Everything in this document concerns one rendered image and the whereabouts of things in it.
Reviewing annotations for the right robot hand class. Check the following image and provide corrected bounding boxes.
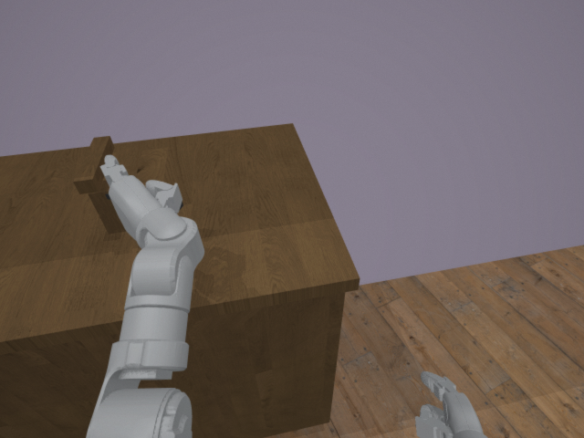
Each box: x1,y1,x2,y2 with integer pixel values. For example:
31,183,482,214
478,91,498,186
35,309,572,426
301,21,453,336
415,371,484,438

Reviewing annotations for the left robot forearm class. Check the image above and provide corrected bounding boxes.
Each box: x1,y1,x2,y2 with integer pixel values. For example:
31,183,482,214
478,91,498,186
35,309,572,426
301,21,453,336
86,207,204,438

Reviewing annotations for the left robot hand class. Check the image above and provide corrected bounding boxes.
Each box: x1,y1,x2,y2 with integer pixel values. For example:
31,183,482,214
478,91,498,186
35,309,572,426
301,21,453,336
100,155,183,240

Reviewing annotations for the counter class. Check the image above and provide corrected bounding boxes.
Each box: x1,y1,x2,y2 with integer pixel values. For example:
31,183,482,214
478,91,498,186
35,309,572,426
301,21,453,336
0,123,360,438

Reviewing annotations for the robot left upper arm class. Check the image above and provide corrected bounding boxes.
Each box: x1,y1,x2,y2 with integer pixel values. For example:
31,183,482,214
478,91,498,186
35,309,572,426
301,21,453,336
89,388,193,438

